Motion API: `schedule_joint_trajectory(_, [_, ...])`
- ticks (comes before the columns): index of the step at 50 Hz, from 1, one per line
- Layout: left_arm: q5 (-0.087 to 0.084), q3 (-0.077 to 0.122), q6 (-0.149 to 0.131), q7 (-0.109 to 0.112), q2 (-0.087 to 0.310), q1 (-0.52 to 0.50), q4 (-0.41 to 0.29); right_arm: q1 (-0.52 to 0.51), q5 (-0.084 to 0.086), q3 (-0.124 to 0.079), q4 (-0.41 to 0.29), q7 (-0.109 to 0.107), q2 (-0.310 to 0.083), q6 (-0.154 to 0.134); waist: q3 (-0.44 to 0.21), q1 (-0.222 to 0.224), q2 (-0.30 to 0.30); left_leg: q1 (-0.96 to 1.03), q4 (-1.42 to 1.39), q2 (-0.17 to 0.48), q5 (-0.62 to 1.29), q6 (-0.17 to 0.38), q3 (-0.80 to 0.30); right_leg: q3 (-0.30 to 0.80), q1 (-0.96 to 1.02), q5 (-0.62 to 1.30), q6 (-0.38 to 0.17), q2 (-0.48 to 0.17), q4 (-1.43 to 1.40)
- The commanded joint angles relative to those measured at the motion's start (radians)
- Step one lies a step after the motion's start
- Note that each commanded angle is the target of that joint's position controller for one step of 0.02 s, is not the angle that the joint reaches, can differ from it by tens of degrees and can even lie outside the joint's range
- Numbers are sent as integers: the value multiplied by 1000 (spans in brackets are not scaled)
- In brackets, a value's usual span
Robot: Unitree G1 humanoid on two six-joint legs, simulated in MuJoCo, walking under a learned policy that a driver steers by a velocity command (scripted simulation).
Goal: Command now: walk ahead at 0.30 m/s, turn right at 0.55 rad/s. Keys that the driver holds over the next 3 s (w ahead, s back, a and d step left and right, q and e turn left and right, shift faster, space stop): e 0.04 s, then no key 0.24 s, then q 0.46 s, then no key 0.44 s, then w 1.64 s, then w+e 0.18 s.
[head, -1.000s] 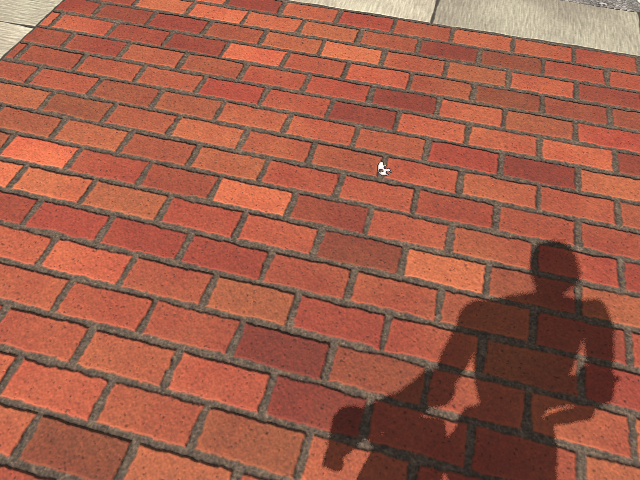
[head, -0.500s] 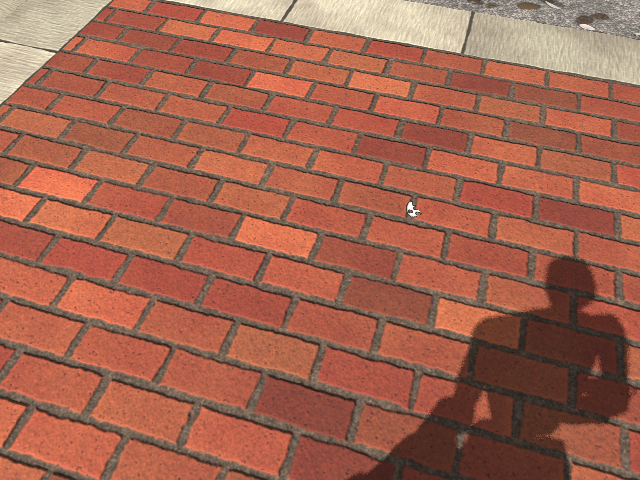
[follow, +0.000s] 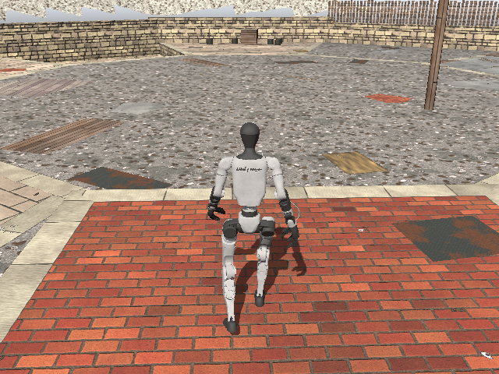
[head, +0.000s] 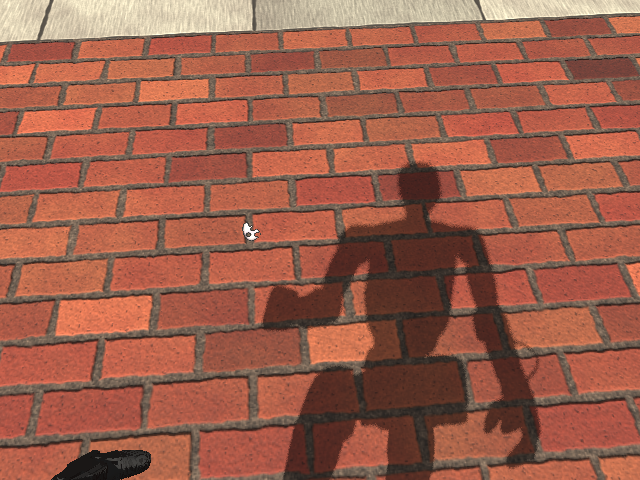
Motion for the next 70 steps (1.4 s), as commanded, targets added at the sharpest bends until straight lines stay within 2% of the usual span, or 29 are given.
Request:
schedule_joint_trajectory(1, [22,63,-1,16,234,301,-30,-26,24,-19,-141,21,-159,-71,-487,143,-52,-632,686,-87,-101,6,-296,716,904,562,-305,-384,-237])
schedule_joint_trajectory(2, [10,51,-7,16,194,233,-34,-89,40,-17,-172,18,-151,-72,-340,114,-26,-661,616,-49,-11,21,-272,544,757,583,-252,-336,-236])
schedule_joint_trajectory(3, [-4,42,-9,18,161,164,-42,-87,26,-19,-150,5,-140,-63,-236,67,70,-636,539,-1,50,14,-256,432,593,564,-198,-284,-257])
schedule_joint_trajectory(5, [11,28,-8,23,125,101,-59,-58,15,-33,-143,-7,-152,-25,-177,12,39,-510,449,34,110,11,-252,334,367,553,-165,-235,-308])
schedule_joint_trajectory(10, [21,25,-15,37,143,124,-28,-72,-5,-29,-165,-24,-108,15,-196,-1,-32,-493,262,14,245,-22,-235,235,298,656,-155,-197,-326])
schedule_joint_trajectory(18, [45,-7,4,53,101,115,29,-195,11,-17,-177,-2,-99,27,-151,50,-81,-352,-139,11,399,-16,-235,213,297,240,-96,-199,-359])
schedule_joint_trajectory(21, [26,1,13,59,139,116,50,-206,9,-25,-201,8,-130,18,-129,36,-80,-338,-256,-29,331,24,-196,231,365,277,-79,-220,-271])
schedule_joint_trajectory(23, [15,7,22,77,149,178,61,-204,0,-33,-216,12,-174,12,-140,48,-12,-280,-340,2,655,70,-251,216,398,200,-15,-178,-183])
schedule_joint_trajectory(24, [28,11,19,84,144,241,56,-212,1,-47,-221,9,-227,17,-172,104,98,-204,-305,50,838,112,-316,158,343,80,25,-94,-116])
schedule_joint_trajectory(26, [30,8,27,96,110,135,24,-134,13,-53,-208,11,-200,35,-173,38,234,-146,-410,156,746,252,-535,21,180,-181,111,49,68])
schedule_joint_trajectory(28, [14,8,44,97,90,57,-8,-69,-9,-50,-206,4,-194,28,-178,-22,279,-61,-486,253,761,349,-707,106,6,-526,128,70,325])
schedule_joint_trajectory(31, [3,13,51,93,93,91,-3,-182,17,-61,-244,-11,-206,26,-190,36,158,-91,-462,169,722,261,-582,155,-6,-443,150,2,326])
schedule_joint_trajectory(33, [2,5,47,94,67,84,1,-205,25,-66,-250,-18,-201,57,-194,32,173,-132,-462,112,695,228,-543,113,81,-353,173,25,168])
schedule_joint_trajectory(38, [-5,20,38,67,97,223,43,-231,34,-66,-276,-28,-185,94,-210,82,200,-255,-430,37,438,166,-532,74,367,-81,148,32,-231])
schedule_joint_trajectory(39, [11,34,42,70,150,244,42,-192,27,-54,-272,-28,-142,96,-198,67,92,-374,-315,-26,245,109,-469,190,461,-95,102,-99,-299])
schedule_joint_trajectory(40, [43,56,53,74,259,204,17,-180,16,-36,-300,-23,-78,85,-149,28,-221,-579,-94,-198,-11,54,-319,501,458,-35,-38,-343,-387])
schedule_joint_trajectory(41, [83,44,40,71,229,182,-9,-199,3,-57,-306,-21,-154,66,-138,52,-225,-577,129,-162,-109,31,-372,630,353,-8,-158,-444,-417])
schedule_joint_trajectory(43, [49,21,18,73,150,62,-32,-133,15,-80,-242,-24,-198,71,-84,-11,-79,-577,282,-150,14,23,-394,437,333,27,-96,-326,-374])
schedule_joint_trajectory(44, [27,13,11,74,128,46,-32,-111,9,-77,-220,-31,-180,78,-80,-12,-71,-583,300,-145,72,8,-393,376,359,46,-64,-285,-358])
schedule_joint_trajectory(46, [20,-4,7,78,92,73,-10,-116,7,-63,-217,-30,-134,80,-87,0,-79,-525,301,-143,134,-25,-373,288,358,210,-69,-249,-339])
schedule_joint_trajectory(51, [18,1,24,86,131,138,39,-224,10,-18,-257,-13,-67,74,-105,64,-143,-349,-95,-65,120,-61,-232,223,416,253,-75,-223,-310])
schedule_joint_trajectory(55, [-6,1,34,74,145,173,74,-164,12,-24,-223,-8,-103,71,-84,38,-123,-169,-481,-84,369,-11,-189,237,391,282,-48,-214,-254])
schedule_joint_trajectory(57, [21,-13,9,61,109,214,77,-124,-4,-39,-220,-19,-196,75,-156,64,13,35,-429,39,739,55,-320,186,292,170,44,-156,-196])
schedule_joint_trajectory(58, [28,-14,-4,52,87,243,83,-142,4,-45,-203,-16,-208,80,-174,102,133,18,-372,51,718,113,-318,110,284,17,90,-79,-214])
schedule_joint_trajectory(60, [27,-17,2,56,88,149,93,-149,1,-23,-190,1,-99,77,-154,46,101,-90,-419,10,375,112,-310,55,342,-110,135,-40,-185])
schedule_joint_trajectory(62, [9,-11,24,65,85,139,97,-127,7,-32,-175,4,-135,70,-63,34,147,-174,-475,10,-19,137,-349,3,259,-337,118,6,-95])
schedule_joint_trajectory(64, [-8,-10,17,67,72,113,75,-71,13,-39,-164,4,-174,48,34,13,238,-206,-602,126,-292,212,-541,-7,129,-381,95,18,41])
schedule_joint_trajectory(67, [-25,-1,-25,49,82,131,70,-103,25,-38,-168,-1,-175,16,78,41,257,-228,-645,209,-213,258,-646,66,102,-375,35,-47,90])
schedule_joint_trajectory(70, [-14,14,-41,35,88,307,164,-219,31,-28,-203,6,-137,15,8,140,161,-387,-505,64,-14,162,-417,37,489,-156,28,-15,-160])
